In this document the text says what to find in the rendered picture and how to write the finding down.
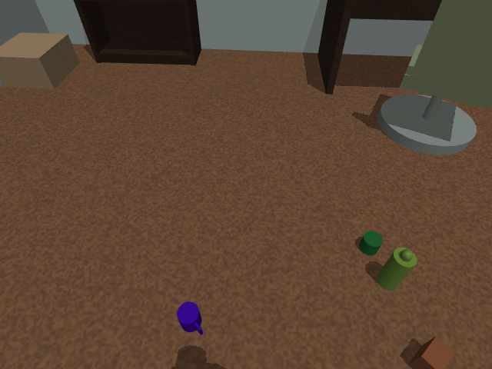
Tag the desk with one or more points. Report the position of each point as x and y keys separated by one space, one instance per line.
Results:
x=337 y=18

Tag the bookshelf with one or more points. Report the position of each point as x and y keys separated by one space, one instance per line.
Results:
x=142 y=31

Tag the office chair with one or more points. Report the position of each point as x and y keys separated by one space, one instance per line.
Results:
x=455 y=63

